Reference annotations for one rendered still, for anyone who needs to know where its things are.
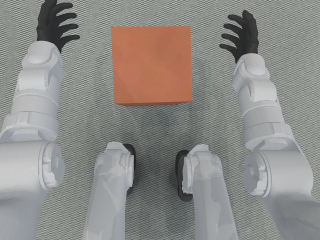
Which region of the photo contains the right robot shin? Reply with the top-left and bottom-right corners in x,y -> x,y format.
182,144 -> 223,194

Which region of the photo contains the right robot thigh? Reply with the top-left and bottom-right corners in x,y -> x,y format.
183,151 -> 239,240

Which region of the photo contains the left robot upper arm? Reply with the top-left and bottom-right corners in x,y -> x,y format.
0,139 -> 65,240

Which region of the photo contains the right robot forearm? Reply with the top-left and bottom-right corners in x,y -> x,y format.
231,53 -> 314,189

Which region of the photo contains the left robot hand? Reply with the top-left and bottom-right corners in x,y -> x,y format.
36,0 -> 80,54

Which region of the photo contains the carton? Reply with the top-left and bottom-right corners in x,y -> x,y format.
111,26 -> 193,106

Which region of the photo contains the right robot hand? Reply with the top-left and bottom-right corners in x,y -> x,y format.
219,10 -> 259,64

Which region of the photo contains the left robot forearm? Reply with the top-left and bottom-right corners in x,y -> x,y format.
0,40 -> 65,143

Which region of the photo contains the right robot upper arm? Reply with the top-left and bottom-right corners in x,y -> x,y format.
241,150 -> 320,240

